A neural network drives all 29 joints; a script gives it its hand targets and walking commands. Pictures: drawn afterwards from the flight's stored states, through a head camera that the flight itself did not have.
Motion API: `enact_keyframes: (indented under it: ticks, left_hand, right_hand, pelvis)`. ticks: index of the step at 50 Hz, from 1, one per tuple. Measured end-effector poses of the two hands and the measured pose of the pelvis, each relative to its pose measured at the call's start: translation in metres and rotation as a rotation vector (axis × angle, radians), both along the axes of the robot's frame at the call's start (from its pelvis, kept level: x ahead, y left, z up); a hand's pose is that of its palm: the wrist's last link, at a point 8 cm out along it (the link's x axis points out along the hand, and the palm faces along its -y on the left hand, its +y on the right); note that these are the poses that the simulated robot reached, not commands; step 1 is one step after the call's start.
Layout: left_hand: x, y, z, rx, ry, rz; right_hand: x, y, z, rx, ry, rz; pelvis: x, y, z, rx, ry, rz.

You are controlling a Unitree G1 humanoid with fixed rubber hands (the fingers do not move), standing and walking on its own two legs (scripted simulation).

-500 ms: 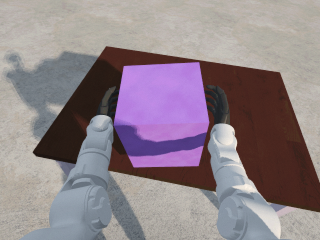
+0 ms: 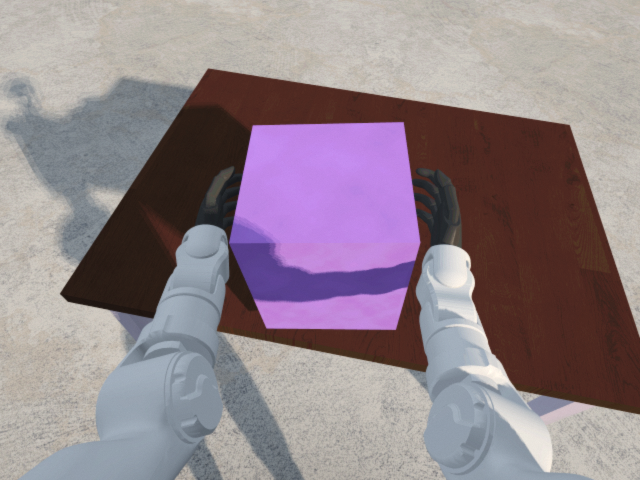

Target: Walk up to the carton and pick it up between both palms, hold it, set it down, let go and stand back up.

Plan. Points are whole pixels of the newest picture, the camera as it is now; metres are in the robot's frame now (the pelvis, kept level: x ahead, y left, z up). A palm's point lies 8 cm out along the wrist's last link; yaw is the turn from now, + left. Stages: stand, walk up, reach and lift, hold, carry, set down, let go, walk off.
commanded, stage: set down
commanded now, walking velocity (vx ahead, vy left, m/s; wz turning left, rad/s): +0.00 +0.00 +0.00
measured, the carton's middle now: (329, 234) +0.45 +0.00 +0.00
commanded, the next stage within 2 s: none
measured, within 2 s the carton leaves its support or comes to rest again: rests again in 0.58 s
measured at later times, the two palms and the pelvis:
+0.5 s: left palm (222, 227) +0.43 +0.16 +0.03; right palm (437, 243) +0.41 -0.14 +0.04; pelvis +0.01 +0.00 +0.00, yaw +0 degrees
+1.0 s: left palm (224, 225) +0.43 +0.15 +0.02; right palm (436, 249) +0.41 -0.14 +0.03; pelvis +0.00 +0.00 -0.01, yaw +0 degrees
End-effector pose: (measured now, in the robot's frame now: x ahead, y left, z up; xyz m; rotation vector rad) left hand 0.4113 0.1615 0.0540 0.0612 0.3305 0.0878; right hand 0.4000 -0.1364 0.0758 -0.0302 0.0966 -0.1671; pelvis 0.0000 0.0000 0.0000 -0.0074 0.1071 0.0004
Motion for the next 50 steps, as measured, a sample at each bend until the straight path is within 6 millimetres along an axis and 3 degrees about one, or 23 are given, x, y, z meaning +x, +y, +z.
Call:
enact_keyframes:
  ticks: [10, 23, 35, 50]
  left_hand:
    - [0.012, -0.003, -0.004, -0.010, 0.007, -0.002]
    - [0.018, -0.005, -0.028, -0.015, 0.041, -0.008]
    - [0.024, -0.009, -0.028, -0.012, 0.017, -0.015]
    - [0.024, -0.007, -0.030, -0.030, 0.003, -0.018]
  right_hand:
    - [0.009, -0.003, -0.007, -0.001, 0.024, -0.015]
    - [0.012, -0.005, -0.032, -0.005, 0.074, -0.024]
    - [0.013, -0.009, -0.044, -0.003, 0.090, -0.037]
    - [0.009, -0.007, -0.045, -0.009, 0.107, -0.050]
  pelvis:
    - [0.005, 0.000, -0.001, 0.001, 0.028, 0.001]
    - [0.008, -0.002, -0.003, 0.000, 0.088, 0.002]
    - [0.004, -0.003, -0.005, -0.002, 0.150, 0.006]
    - [-0.002, 0.000, -0.005, -0.003, 0.166, 0.007]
